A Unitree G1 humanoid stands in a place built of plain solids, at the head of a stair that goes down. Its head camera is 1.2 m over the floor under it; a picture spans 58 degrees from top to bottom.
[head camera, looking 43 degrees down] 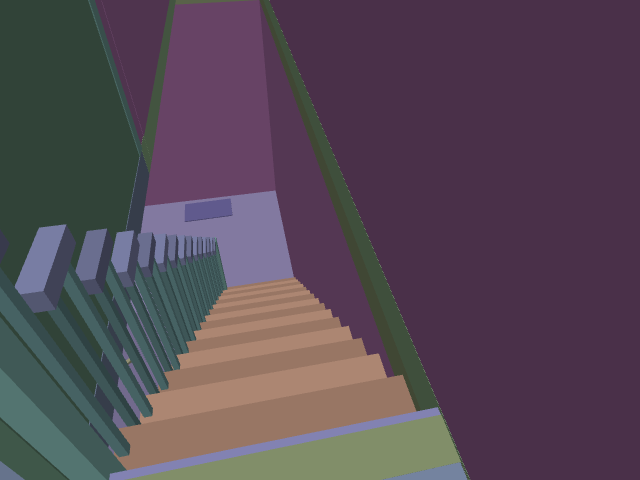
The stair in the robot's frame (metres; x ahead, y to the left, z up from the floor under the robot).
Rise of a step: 0.20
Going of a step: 0.22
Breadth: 0.97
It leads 11 degrees to the left of straight ahead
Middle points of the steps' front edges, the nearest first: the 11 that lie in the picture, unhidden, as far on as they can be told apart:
0.49 0.14 0.00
0.71 0.18 -0.20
0.92 0.22 -0.41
1.14 0.27 -0.61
1.36 0.31 -0.82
1.58 0.36 -1.02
1.80 0.40 -1.23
2.02 0.45 -1.43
2.23 0.49 -1.63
2.45 0.53 -1.84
2.67 0.58 -2.04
